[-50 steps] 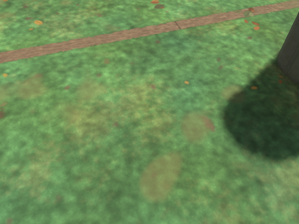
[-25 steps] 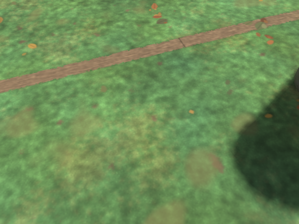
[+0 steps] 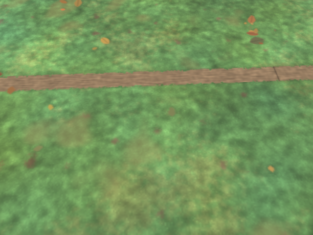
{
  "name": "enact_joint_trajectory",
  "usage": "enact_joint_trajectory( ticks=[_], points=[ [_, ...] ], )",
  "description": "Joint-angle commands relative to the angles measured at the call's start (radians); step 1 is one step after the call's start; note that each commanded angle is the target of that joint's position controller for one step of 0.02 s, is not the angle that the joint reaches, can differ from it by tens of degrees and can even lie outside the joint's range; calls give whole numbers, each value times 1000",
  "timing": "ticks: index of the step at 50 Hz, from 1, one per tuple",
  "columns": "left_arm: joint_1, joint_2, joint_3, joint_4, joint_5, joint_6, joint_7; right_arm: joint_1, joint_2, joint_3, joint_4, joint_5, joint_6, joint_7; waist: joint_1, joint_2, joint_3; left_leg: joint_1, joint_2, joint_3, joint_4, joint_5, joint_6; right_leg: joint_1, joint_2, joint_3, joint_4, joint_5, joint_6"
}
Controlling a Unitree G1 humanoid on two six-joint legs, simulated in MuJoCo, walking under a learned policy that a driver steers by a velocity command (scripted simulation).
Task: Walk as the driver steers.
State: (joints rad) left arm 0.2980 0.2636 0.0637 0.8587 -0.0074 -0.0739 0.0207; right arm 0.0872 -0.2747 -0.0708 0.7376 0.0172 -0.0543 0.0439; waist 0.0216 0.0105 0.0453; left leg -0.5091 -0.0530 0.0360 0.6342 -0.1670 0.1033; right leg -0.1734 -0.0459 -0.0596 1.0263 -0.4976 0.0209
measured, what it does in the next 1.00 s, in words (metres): walks ahead, turning left: right foot, then left foot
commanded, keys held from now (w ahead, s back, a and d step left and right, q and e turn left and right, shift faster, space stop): w+q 0.64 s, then w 0.36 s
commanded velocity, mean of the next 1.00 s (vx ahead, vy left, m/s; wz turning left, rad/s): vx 0.50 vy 0.00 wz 0.48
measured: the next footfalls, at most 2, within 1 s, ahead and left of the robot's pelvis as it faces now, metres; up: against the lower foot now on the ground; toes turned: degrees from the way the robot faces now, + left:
right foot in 0.42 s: +0.43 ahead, -0.09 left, +0.00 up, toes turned +19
left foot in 0.92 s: +0.56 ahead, +0.27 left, +0.00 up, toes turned +30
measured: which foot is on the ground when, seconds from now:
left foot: down 0.00-0.42, up 0.44-0.90, down 0.92-1.00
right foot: up 0.00-0.40, down 0.42-0.94, up 0.96-1.00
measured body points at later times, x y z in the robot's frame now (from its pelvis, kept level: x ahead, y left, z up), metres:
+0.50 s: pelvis +0.29 -0.02 +0.01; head +0.31 -0.01 +0.46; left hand +0.41 +0.28 -0.06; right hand +0.43 -0.27 -0.11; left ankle +0.12 +0.06 -0.65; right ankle +0.39 -0.10 -0.72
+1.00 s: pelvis +0.50 +0.13 +0.01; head +0.53 +0.16 +0.46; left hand +0.39 +0.39 -0.12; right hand +0.80 +0.01 -0.07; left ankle +0.52 +0.25 -0.72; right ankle +0.44 -0.08 -0.64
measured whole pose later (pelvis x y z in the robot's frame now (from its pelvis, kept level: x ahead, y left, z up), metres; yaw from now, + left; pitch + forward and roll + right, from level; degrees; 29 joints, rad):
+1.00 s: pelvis +0.50 +0.13 +0.01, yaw +29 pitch +2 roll -1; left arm 0.33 0.30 0.05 0.88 -0.03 -0.08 -0.01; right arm 0.11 -0.26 -0.05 0.62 0.01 -0.05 0.03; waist 0.05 0.00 0.04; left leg -0.45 -0.01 0.03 0.60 -0.19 0.05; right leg -0.27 -0.07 -0.01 1.06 -0.47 0.01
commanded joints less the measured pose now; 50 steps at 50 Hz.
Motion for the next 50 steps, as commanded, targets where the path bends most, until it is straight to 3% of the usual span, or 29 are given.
enact_joint_trajectory(
  ticks=[1, 2, 3, 5, 8, 12, 15, 18, 20, 21, 22, 23, 24, 25, 26, 28, 32, 35, 38, 41, 43, 44, 45, 46, 47, 48, 49, 50],
  points=[
    [-98, 125, 11, -154, -28, -85, -19, 261, -166, -51, -13, 0, -10, -18, -123, 50, -248, 752, 312, -583, -306, 65, 245, -659, -6, 154, 329, 69, -30],
    [-112, 123, 15, -150, -3, -85, -10, 187, -139, -43, -30, 2, -10, -19, -76, -12, -174, 586, 271, -487, -321, 140, 213, -599, -43, 143, 238, 122, -25],
    [-109, 137, 26, -151, 13, -73, -4, 142, -108, -31, -48, -4, -10, -21, -39, -7, -133, 464, 239, -426, -347, 220, 199, -525, -65, 140, 178, 155, -18],
    [-83, 119, 28, -163, 19, -46, -4, 124, -111, -32, -66, -8, -12, -27, -1, 24, -115, 350, 214, -393, -387, 278, 206, -461, -73, 133, 107, 182, 5],
    [-147, 88, 19, -192, 26, -29, 1, 159, -151, -43, -64, -4, -14, -45, -9, 32, -84, 263, 177, -319, -402, 330, 189, -462, -54, 106, -62, 302, 42],
    [-295, 58, 2, -229, 17, -36, -12, 218, -155, -45, -52, 6, -1, -58, -71, 73, -73, 234, 118, -285, -370, 216, 127, -379, 12, 99, -368, 544, 47],
    [-363, 83, 7, -254, 2, -46, -27, 264, -156, -45, -40, 11, 8, -60, -98, 85, -65, 285, 148, -363, -327, 130, 117, -348, 42, 117, -472, 559, 37],
    [-345, 120, 22, -259, -2, -61, -39, 269, -153, -46, -44, 8, 16, -65, -75, 109, -67, 368, 180, -460, -239, 104, 99, -301, 53, 139, -539, 455, 2],
    [-210, 149, 42, -229, 4, -71, -35, 235, -128, -39, -63, 6, 17, -64, 2, 121, -119, 350, 134, -456, -118, 184, 60, -103, 51, 119, -601, 447, -46],
    [-73, 193, 57, -215, 23, -75, -27, 218, -77, -21, -84, -3, 11, -59, 68, 63, -236, 250, 83, -391, 103, 140, 23, 141, -76, 223, -568, 437, -108],
    [64, 278, 80, -188, 42, -65, -22, 347, -23, -3, -105, 15, 3, -61, 50, -208, -395, -84, -60, -242, 447, -190, -56, 521, -313, 613, -599, 296, -270],
    [77, 223, 69, -179, 11, -55, -28, 369, -86, -5, -104, 20, -1, -61, 47, -317, -390, -261, -14, -224, 623, -427, -75, 543, -398, 865, -689, 67, -310],
    [27, 148, 48, -196, 4, -47, -23, 291, -160, -26, -101, 20, 4, -60, 68, -189, -242, -319, 38, -227, 696, -343, -85, 419, -358, 741, -715, -10, -266],
    [-20, 124, 38, -203, 11, -35, -18, 217, -164, -29, -116, 10, 11, -59, 62, -111, -152, -304, 74, -184, 701, -264, -90, 291, -313, 597, -724, 64, -227],
    [-58, 105, 30, -195, 15, -29, -18, 173, -149, -31, -134, -1, 13, -56, 41, -84, -79, -284, 100, -173, 656, -213, -91, 170, -269, 492, -752, 166, -213],
    [-92, 84, 21, -185, 22, -32, -18, 184, -112, -31, -140, 8, 23, -47, -1, -125, -38, -206, 143, -158, 595, -166, -90, 43, -213, 347, -805, 279, -191],
    [-78, 130, 37, -144, 17, -44, -19, 142, -70, -19, -163, 3, 37, -44, -8, -96, -30, -233, 166, -139, 478, -76, -113, 32, -223, 198, -860, 455, -221],
    [-55, 148, 40, -113, 13, -39, -21, 85, -46, -6, -167, 0, 27, -34, 8, -71, -35, -204, 159, -126, 304, 58, -111, 56, -202, 105, -865, 528, -215],
    [-23, 173, 42, -85, -3, -28, -23, -19, -31, 7, -187, 0, 11, -16, 42, -67, -8, -137, 136, -67, 112, 149, -99, 65, -185, 36, -864, 527, -196],
    [30, 205, 48, -51, -22, -14, -27, -90, -41, 8, -217, 6, 6, -2, 57, -80, 17, -111, 120, -35, 7, 96, -75, 136, -224, 41, -846, 547, -191],
    [37, 224, 52, -32, -31, -2, -26, -82, -64, 0, -224, 2, 3, 1, 32, -100, 10, -57, 93, -8, -49, 14, -43, 189, -245, 36, -787, 690, -178],
    [27, 234, 52, -27, -35, 4, -23, -22, -85, -12, -211, -4, 2, 0, -14, -110, -28, 50, 61, 19, -93, 8, -21, 195, -233, 10, -704, 855, -161],
    [27, 223, 45, -20, -36, 8, -21, 115, -122, -35, -168, -9, 3, -5, -87, -97, -109, 258, 22, 48, -144, 58, 8, 158, -196, -37, -543, 987, -135],
    [33, 186, 28, -26, -19, 4, -16, 275, -184, -63, -126, -10, 8, -18, -157, -68, -213, 536, 80, -37, -106, 103, 43, -5, -154, -69, -315, 872, -93],
    [89, 76, -11, -77, 15, -13, -23, 366, -304, -82, -117, -24, 10, -32, -129, 182, -341, 893, 363, -509, -142, 41, 191, -414, -10, -75, 92, 290, -20],
    [84, 108, -10, -63, -1, -38, -29, 387, -260, -66, -122, -13, 6, -29, -145, 207, -476, 928, 460, -803, -287, -13, 267, -534, 47, 109, 266, -92, -18],
    [8, 175, 13, -86, -36, -46, -36, 334, -205, -46, -114, -14, 0, -24, -141, 143, -330, 830, 418, -647, -295, -21, 219, -629, -12, 132, 319, -39, -26],
    [-49, 165, 8, -101, -37, -48, -35, 276, -169, -34, -113, -9, -3, -23, -116, 114, -220, 687, 367, -497, -303, 30, 182, -634, -54, 108, 278, 45, -35]
  ],
)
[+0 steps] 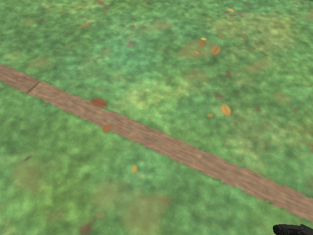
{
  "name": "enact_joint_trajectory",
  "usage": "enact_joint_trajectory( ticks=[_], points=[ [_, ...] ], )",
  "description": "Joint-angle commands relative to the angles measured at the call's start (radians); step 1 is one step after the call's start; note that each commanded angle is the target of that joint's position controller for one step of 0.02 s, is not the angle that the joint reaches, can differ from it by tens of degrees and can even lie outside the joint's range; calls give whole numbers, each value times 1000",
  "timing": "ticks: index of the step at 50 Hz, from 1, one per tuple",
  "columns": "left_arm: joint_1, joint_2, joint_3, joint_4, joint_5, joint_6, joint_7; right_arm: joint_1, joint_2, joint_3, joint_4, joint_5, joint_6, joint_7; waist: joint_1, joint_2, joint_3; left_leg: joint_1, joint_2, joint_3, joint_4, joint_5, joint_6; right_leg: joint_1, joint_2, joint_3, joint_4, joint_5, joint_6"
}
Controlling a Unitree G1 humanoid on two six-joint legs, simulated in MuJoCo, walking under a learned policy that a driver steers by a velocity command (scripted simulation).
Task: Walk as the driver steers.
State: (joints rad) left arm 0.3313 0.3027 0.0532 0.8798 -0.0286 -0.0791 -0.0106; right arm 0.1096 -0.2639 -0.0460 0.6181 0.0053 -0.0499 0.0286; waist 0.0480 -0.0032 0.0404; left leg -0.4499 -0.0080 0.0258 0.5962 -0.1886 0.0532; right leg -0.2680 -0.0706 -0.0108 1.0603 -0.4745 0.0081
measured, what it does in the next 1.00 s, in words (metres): walks ahead: right foot, then left foot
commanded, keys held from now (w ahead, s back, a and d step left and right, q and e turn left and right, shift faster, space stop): w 0.02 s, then w+e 0.18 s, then no key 0.80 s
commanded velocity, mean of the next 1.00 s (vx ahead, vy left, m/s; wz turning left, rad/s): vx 0.22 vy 0.00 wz -0.07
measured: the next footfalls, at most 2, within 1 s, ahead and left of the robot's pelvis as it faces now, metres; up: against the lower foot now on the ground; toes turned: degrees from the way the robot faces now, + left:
right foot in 0.40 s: +0.39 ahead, -0.16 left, +0.00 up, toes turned -8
left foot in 0.72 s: +0.36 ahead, +0.10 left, +0.00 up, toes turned -6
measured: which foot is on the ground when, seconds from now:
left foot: down 0.00-0.42, up 0.44-0.70, down 0.72-1.00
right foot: up 0.00-0.38, down 0.40-1.00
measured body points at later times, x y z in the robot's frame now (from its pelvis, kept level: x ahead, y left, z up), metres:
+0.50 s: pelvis +0.24 -0.04 +0.00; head +0.28 -0.06 +0.44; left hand +0.45 +0.18 -0.10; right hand +0.28 -0.33 -0.13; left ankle +0.11 +0.10 -0.66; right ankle +0.35 -0.15 -0.73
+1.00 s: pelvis +0.32 -0.03 +0.01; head +0.33 -0.02 +0.46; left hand +0.46 +0.21 -0.13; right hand +0.36 -0.29 -0.13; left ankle +0.32 +0.10 -0.73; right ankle +0.35 -0.15 -0.73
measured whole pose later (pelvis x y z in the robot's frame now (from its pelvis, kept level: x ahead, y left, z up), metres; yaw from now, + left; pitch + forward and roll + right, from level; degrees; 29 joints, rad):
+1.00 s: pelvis +0.32 -0.03 +0.01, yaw -7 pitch -1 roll +0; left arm 0.15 0.23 0.03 0.94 0.01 0.00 0.01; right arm 0.24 -0.21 -0.03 0.94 -0.01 -0.02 -0.04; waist 0.00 -0.01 0.02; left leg -0.22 0.03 0.00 0.54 -0.31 -0.02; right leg -0.29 0.00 -0.02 0.51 -0.21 0.00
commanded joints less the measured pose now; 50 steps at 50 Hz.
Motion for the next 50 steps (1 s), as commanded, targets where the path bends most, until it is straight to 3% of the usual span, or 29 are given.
enact_joint_trajectory(
  ticks=[1, 2, 4, 7, 10, 14, 17, 19, 20, 21, 22, 23, 24, 25, 26, 27, 29, 30, 33, 35, 36, 37, 38, 40, 42, 44, 50],
  points=[
    [-103, 115, 19, -118, 4, -39, 2, 192, -147, -48, 7, 1, -10, -5, -106, 80, -147, 492, 278, -393, -292, 109, 207, -500, -60, 51, 178, 91, -19],
    [-83, 112, 24, -109, 11, -26, 2, 149, -115, -39, 3, -6, -16, -3, -68, 95, -113, 392, 251, -323, -328, 163, 190, -434, -85, 62, 131, 142, -16],
    [-34, 74, 18, -87, 5, 4, -1, 120, -107, -40, 13, -11, -33, -4, -29, 105, -101, 296, 241, -251, -398, 187, 194, -362, -91, 65, 103, 206, -2],
    [-90, 55, 16, -104, 6, 25, 7, 137, -123, -48, 50, -22, -55, -14, -32, 70, -44, 272, 243, -144, -452, 229, 188, -423, -79, 101, 7, 323, 20],
    [-157, 43, 14, -123, 8, 21, -2, 155, -132, -50, 76, -23, -57, -26, -53, 61, -19, 307, 226, -42, -464, 246, 150, -442, -53, 112, -163, 495, 17],
    [-282, 1, -6, -174, 32, 6, -25, 190, -150, -49, 119, -7, -41, -40, -92, 48, 14, 306, 207, 40, -411, 460, 123, -324, -4, 20, -411, 603, 0],
    [-281, 28, 1, -192, 33, 0, -43, 205, -174, -55, 152, 7, -20, -45, -82, 82, -17, 415, 241, 18, -312, 566, 102, -292, 25, 12, -491, 521, -35],
    [-177, 69, 20, -166, 43, -2, -43, 171, -189, -60, 160, 17, -7, -52, -14, 90, -77, 457, 224, 18, -169, 685, 63, -161, 71, -17, -564, 498, -68],
    [-88, 109, 38, -137, 48, -6, -36, 186, -175, -55, 165, 13, -3, -54, 23, 56, -135, 442, 168, 47, -20, 683, 26, -17, 90, -26, -619, 644, -91],
    [-4, 196, 55, -129, 61, -5, -22, 245, -127, -36, 147, -20, -11, -54, 19, -66, -269, 265, 104, 73, 223, 382, -29, 273, -72, 129, -508, 1160, -156],
    [0, 191, 40, -125, 70, 4, -13, 398, -29, 2, 169, -27, -17, -35, -40, -256, -433, -28, -32, 13, 581, -456, -102, 577, -336, 458, -496, 1390, -378],
    [25, 120, 24, -127, 47, 13, -17, 374, -102, -14, 207, 0, -14, -28, 12, -158, -534, -31, -15, -150, 661, -535, -106, 553, -319, 505, -542, 1256, -394],
    [-48, 106, 20, -135, 36, 20, -18, 274, -140, -25, 177, 26, -3, -29, 13, -121, -408, -102, 26, -137, 667, -497, -104, 454, -274, 407, -586, 1083, -352],
    [-119, 77, 11, -141, 31, 25, -15, 203, -132, -23, 163, 21, 11, -41, -2, -65, -294, -134, 58, -109, 614, -442, -105, 327, -232, 351, -629, 921, -308],
    [-178, 51, 2, -145, 33, 30, -11, 170, -128, -27, 161, 7, 30, -53, -25, -48, -215, -107, 84, -105, 545, -392, -108, 185, -211, 312, -675, 787, -284],
    [-216, 52, 2, -144, 44, 36, -7, 179, -119, -28, 163, 3, 49, -61, -59, -82, -179, -19, 100, -101, 464, -350, -109, 52, -182, 277, -721, 672, -261],
    [-262, 58, 7, -143, 62, 43, -2, 222, -80, -20, 186, -1, 69, -73, -87, -129, -161, 102, 80, -64, 318, -315, -115, -72, -143, 215, -769, 579, -248],
    [-267, 58, 8, -138, 63, 43, 2, 230, -69, -17, 196, -5, 71, -78, -87, -132, -173, 143, 78, -59, 257, -281, -113, -86, -136, 197, -774, 557, -246],
    [-275, 56, 7, -120, 50, 51, 12, 226, -69, -17, 220, -10, 75, -74, -86, -119, -191, 250, 70, -43, 97, -85, -95, -115, -125, 176, -792, 314, -220],
    [-282, 39, -1, -106, 41, 59, 13, 216, -63, -17, 231, -26, 75, -66, -97, -107, -150, 327, 48, -16, -18, 2, -71, -178, -85, 158, -795, 41, -161],
    [-263, 16, -9, -90, 43, 61, 12, 202, -68, -17, 225, -39, 74, -65, -94, -90, -113, 336, 66, -38, -73, 9, -53, -201, -59, 151, -791, -64, -114],
    [-245, 9, -13, -79, 48, 63, 11, 177, -101, -19, 206, -43, 72, -69, -74, -44, -58, 289, 126, -110, -163, -43, -25, -202, -23, 130, -746, -95, -70],
    [-205, 11, -7, -78, 44, 66, 13, 135, -160, -34, 215, -28, 70, -73, -13, 92, -14, 135, 128, -125, -191, -248, 2, -122, 43, 59, -712, -12, -39],
    [-220, 21, -4, -64, 48, 69, 22, 98, -85, -17, 221, -31, 48, -69, -17, 135, 4, 6, 111, -124, -264, -350, -24, 33, 54, 32, -629, 150, -26],
    [-199, 22, -2, -41, 49, 74, 29, 89, -72, -13, 231, -25, 29, -66, -16, 124, 0, 32, 98, -109, -249, -245, -50, 54, 46, 33, -614, 219, -39],
    [-200, 14, -2, -24, 46, 72, 28, 123, -74, -13, 252, -17, 18, -66, -31, 73, -24, 103, 90, -94, -209, -131, -53, 42, 41, 38, -616, 272, -48],
    [-209, 13, 0, 25, 34, 70, 27, 153, -73, -11, 293, -10, 20, -68, -52, 15, -76, 201, 74, -69, -153, 81, -40, 74, 36, 33, -592, 449, -43]
  ],
)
